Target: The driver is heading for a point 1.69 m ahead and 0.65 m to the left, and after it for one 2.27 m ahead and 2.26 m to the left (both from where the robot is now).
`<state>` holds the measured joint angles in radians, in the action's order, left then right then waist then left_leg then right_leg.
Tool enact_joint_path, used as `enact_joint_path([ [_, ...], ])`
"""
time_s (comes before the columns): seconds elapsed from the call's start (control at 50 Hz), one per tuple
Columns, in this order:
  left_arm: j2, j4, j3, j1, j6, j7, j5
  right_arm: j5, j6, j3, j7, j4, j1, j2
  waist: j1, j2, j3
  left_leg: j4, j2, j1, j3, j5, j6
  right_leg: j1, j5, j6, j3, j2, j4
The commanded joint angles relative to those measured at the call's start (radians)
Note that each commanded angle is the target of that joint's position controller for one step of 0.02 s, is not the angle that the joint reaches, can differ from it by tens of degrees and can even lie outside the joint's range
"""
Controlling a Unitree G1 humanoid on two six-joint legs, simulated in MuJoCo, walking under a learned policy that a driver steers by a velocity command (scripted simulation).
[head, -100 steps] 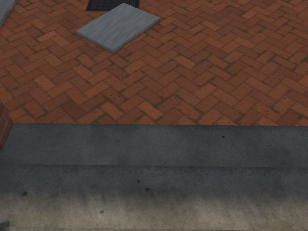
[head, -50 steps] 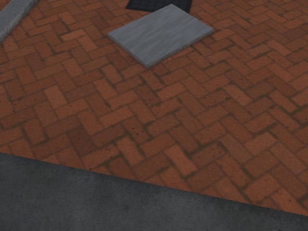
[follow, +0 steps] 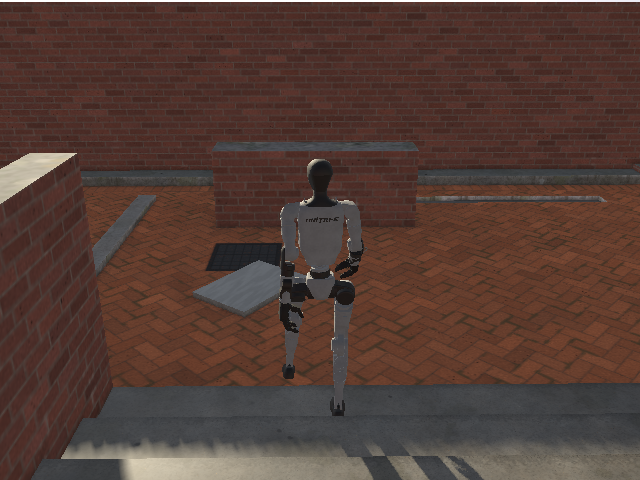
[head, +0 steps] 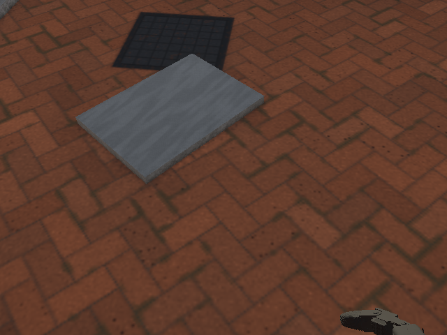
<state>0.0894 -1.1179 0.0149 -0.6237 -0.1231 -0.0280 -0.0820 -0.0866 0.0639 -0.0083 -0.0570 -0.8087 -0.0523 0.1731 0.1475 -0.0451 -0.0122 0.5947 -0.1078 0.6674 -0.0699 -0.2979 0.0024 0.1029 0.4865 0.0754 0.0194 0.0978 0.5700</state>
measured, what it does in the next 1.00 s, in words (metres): goes down, turning left: left foot 0.12 m lower, then right foot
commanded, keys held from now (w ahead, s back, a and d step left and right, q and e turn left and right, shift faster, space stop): e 0.12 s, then q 0.88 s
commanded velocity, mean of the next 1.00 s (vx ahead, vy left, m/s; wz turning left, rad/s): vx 0.09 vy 0.00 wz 0.24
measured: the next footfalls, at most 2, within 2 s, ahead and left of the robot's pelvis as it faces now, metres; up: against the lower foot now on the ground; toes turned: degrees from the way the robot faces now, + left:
left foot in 0.16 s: +0.30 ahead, +0.16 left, -0.12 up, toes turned -1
right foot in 0.62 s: +0.31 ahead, -0.08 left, -0.12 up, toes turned +9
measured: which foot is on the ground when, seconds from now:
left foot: up 0.00-0.14, down 0.16-0.62, up 0.64-1.00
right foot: down 0.00-0.18, up 0.20-0.60, down 0.62-1.00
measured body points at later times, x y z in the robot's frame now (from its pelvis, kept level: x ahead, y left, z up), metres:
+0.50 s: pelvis +0.19 +0.05 -0.10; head +0.21 +0.06 +0.35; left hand +0.39 +0.29 -0.20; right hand +0.21 -0.23 -0.23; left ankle +0.26 +0.16 -0.84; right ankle +0.28 -0.11 -0.75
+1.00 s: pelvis +0.21 +0.02 -0.10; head +0.24 +0.01 +0.35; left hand +0.17 +0.30 -0.21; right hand +0.49 -0.14 -0.18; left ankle +0.25 +0.17 -0.72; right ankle +0.27 -0.09 -0.84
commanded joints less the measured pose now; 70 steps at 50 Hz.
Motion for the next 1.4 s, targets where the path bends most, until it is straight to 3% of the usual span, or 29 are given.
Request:
enact_joint_path([
  [0.02,0.096,-0.004,-0.014,-0.128,0.014,0.001,0.005,0.017,0.010,-0.008,-0.014,0.097,-0.164,0.008,0.001,0.094,0.133,-0.102,0.021,-0.048,0.060,-0.113,0.018,0.142,-0.451,0.175,-0.295,-0.235,-0.047],
  [0.1,0.137,0.028,-0.045,-0.139,0.018,0.021,0.038,0.012,0.010,0.019,-0.005,0.076,-0.157,0.095,0.011,0.074,0.146,-0.282,0.027,-0.207,0.057,-0.058,0.027,0.108,-0.326,0.082,-0.315,-0.181,0.111],
  [0.14,0.161,0.045,-0.053,-0.102,0.045,0.025,0.043,0.035,0.020,0.043,0.016,-0.025,0.028,0.133,-0.066,0.059,0.087,-0.417,0.014,-0.476,0.100,-0.217,0.046,0.127,-0.395,0.020,-0.269,-0.140,0.263],
  [0.16,0.159,0.065,-0.049,-0.096,0.055,0.005,0.023,0.048,0.033,0.074,0.038,-0.090,0.255,0.192,-0.159,0.025,-0.050,-0.315,-0.023,-0.830,0.143,-0.325,0.088,0.258,-0.468,-0.050,-0.197,-0.091,0.428],
  [0.18,0.017,0.080,-0.018,-0.186,0.050,-0.029,0.023,0.052,0.035,0.092,0.051,-0.107,0.475,0.260,-0.191,-0.153,-0.384,0.041,-0.211,-1.362,0.021,-0.892,0.296,0.513,-0.072,-0.144,-0.113,-0.058,0.744],
  [0.2,0.021,0.059,-0.018,-0.287,0.050,-0.053,0.024,0.044,0.017,0.093,0.000,-0.142,0.628,0.243,-0.220,-0.288,-0.624,0.062,-0.395,-1.530,-0.218,-1.001,0.509,0.581,0.493,-0.184,-0.058,-0.013,1.229],
  [0.22,0.090,0.075,-0.049,-0.087,0.045,0.029,0.171,0.136,-0.020,0.078,0.017,-0.178,0.526,0.176,-0.281,-0.050,-0.372,0.008,-0.355,-1.285,-0.240,-0.937,0.381,0.846,0.483,-0.186,-0.136,-0.061,1.315],
  [0.24,0.073,0.144,-0.036,-0.008,0.047,0.065,0.181,0.139,-0.024,0.069,0.025,-0.162,0.424,0.167,-0.216,-0.061,-0.340,-0.044,-0.330,-1.167,-0.237,-0.632,0.349,0.870,0.395,-0.186,-0.100,-0.127,1.309],
  [0.28,0.060,0.197,-0.046,0.137,0.089,0.114,0.132,0.120,-0.033,0.035,0.044,-0.118,0.222,0.097,-0.132,0.096,-0.164,-0.221,-0.289,-0.667,-0.262,-0.213,0.301,0.714,0.206,-0.194,-0.049,-0.185,1.184],
  [0.34,0.064,0.262,-0.059,0.176,0.141,0.146,0.089,0.044,-0.037,0.055,0.047,-0.051,0.079,0.219,-0.043,0.032,-0.067,-0.325,-0.255,-0.213,-0.234,-0.004,0.314,0.525,0.116,-0.142,-0.060,-0.163,1.115],
  [0.4,0.145,0.301,-0.094,0.266,0.126,0.138,0.089,0.052,-0.035,0.049,0.082,-0.073,0.196,0.192,-0.075,-0.056,-0.064,-0.316,-0.171,-0.259,-0.212,0.082,0.308,0.629,-0.149,-0.125,-0.090,-0.142,1.006],
  [0.46,0.109,0.375,-0.073,0.451,0.133,0.122,0.084,0.087,-0.077,0.056,0.131,-0.060,0.265,0.179,-0.129,-0.059,-0.052,-0.289,-0.037,-0.272,-0.123,0.295,0.228,0.540,-0.356,-0.143,-0.070,-0.111,0.446],
  [0.52,0.137,0.414,-0.075,0.544,0.145,0.097,0.103,0.091,-0.098,0.087,0.141,-0.014,0.262,0.251,-0.148,-0.134,-0.069,-0.325,-0.064,-0.227,-0.205,0.505,0.225,0.343,-0.320,-0.175,-0.060,-0.057,0.236],
  [0.6,0.202,0.394,-0.106,0.458,0.148,0.081,0.089,0.097,-0.103,0.093,0.139,0.033,0.264,0.194,-0.117,-0.117,-0.054,-0.250,-0.033,-0.194,-0.303,0.672,0.158,0.110,-0.279,-0.133,-0.058,-0.080,-0.026],
  [0.62,0.221,0.383,-0.116,0.389,0.145,0.081,0.090,0.100,-0.105,0.086,0.138,0.036,0.286,0.153,-0.089,-0.067,-0.072,-0.139,0.012,-0.092,-0.270,0.736,0.110,-0.047,-0.268,-0.116,-0.067,-0.139,-0.100],
  [0.64,0.290,0.372,-0.130,0.290,0.142,0.085,0.071,0.081,-0.103,0.064,0.127,0.051,0.321,0.054,-0.088,0.186,-0.151,0.251,0.137,0.109,-0.123,0.886,0.031,-0.261,-0.371,-0.026,-0.294,-0.393,-0.117],
  [0.66,0.359,0.372,-0.155,0.261,0.136,0.070,0.046,0.110,-0.071,0.075,0.125,0.147,0.205,0.079,-0.048,0.402,-0.136,0.451,0.246,0.394,-0.108,0.994,-0.003,-0.253,-0.295,0.141,-0.648,-0.568,-0.262],
  [0.7,0.283,0.379,-0.133,0.310,0.121,0.082,0.034,0.088,-0.060,0.115,0.130,0.137,0.133,0.175,-0.063,0.247,-0.026,0.736,0.227,0.540,-0.151,0.863,-0.028,-0.196,-0.237,0.120,-0.512,-0.495,-0.259],
  [0.78,0.225,0.402,-0.092,0.490,0.128,0.085,0.046,0.076,-0.113,0.119,0.129,0.125,0.254,0.153,-0.190,0.187,-0.017,1.071,0.233,0.258,-0.032,0.577,-0.052,0.206,-0.389,0.045,-0.181,-0.336,-0.261],
  [0.86,0.223,0.390,-0.068,0.423,0.133,0.114,0.063,0.079,-0.133,0.097,0.118,0.223,0.193,0.139,-0.176,0.143,0.002,1.149,0.206,0.272,-0.011,0.433,-0.096,0.203,-0.447,0.096,-0.103,-0.354,-0.246],
  [0.96,0.318,0.409,-0.105,0.361,0.149,0.146,0.082,0.074,-0.131,0.065,0.075,0.346,0.035,0.106,-0.122,0.186,-0.053,0.676,0.092,0.224,0.018,0.382,-0.115,0.014,-0.332,0.109,-0.085,-0.397,-0.236],
  [1.08,0.362,0.428,-0.141,0.330,0.154,0.121,0.101,0.128,-0.110,0.090,0.026,0.304,0.109,0.138,-0.110,0.219,-0.014,0.136,0.112,-0.284,0.175,0.578,0.003,0.208,-0.081,0.067,-0.039,-0.442,-0.202],
  [1.12,0.304,0.402,-0.126,0.282,0.151,0.106,0.092,0.133,-0.101,0.121,0.038,0.241,0.221,0.172,-0.138,0.110,-0.032,-0.052,0.150,-0.480,0.158,0.569,0.057,0.275,-0.082,-0.006,0.030,-0.394,-0.002],
  [1.14,0.236,0.409,-0.111,0.267,0.152,0.094,0.066,0.133,-0.091,0.143,0.046,0.229,0.279,0.234,-0.146,-0.083,-0.026,-0.099,0.015,-0.629,-0.065,0.347,0.109,0.484,0.030,-0.098,0.133,-0.317,0.353],
  [1.16,0.199,0.526,-0.092,0.348,0.132,0.087,0.039,0.100,-0.076,0.162,0.044,0.258,0.320,0.371,-0.147,-0.330,-0.079,-0.172,-0.295,-0.755,-0.600,0.085,0.347,0.855,0.273,-0.172,0.074,-0.141,0.703],
  [1.18,0.275,0.562,-0.114,0.538,0.103,0.090,0.068,0.051,-0.054,0.159,0.032,0.233,0.415,0.347,-0.280,-0.145,-0.142,-0.271,-0.330,-0.724,-0.666,0.149,0.435,0.918,0.212,-0.159,-0.133,-0.115,0.813],
  [1.2,0.292,0.577,-0.122,0.578,0.104,0.099,0.083,0.044,-0.041,0.145,0.033,0.221,0.353,0.316,-0.232,-0.128,-0.084,-0.259,-0.278,-0.698,-0.580,0.232,0.374,0.962,0.110,-0.137,-0.149,-0.126,0.831],
  [1.24,0.297,0.527,-0.133,0.512,0.137,0.124,0.045,0.095,-0.069,0.114,0.056,0.239,0.210,0.229,-0.156,-0.124,-0.052,-0.212,-0.174,-0.560,-0.396,0.293,0.234,0.910,-0.070,-0.145,-0.136,-0.154,0.829],
  [1.4,0.217,0.564,-0.106,0.503,0.150,0.094,0.051,0.093,-0.094,0.081,0.106,0.217,0.230,0.219,-0.136,-0.053,-0.107,-0.167,-0.043,-0.442,-0.295,0.274,0.197,0.773,-0.366,-0.177,-0.104,-0.101,0.847],
])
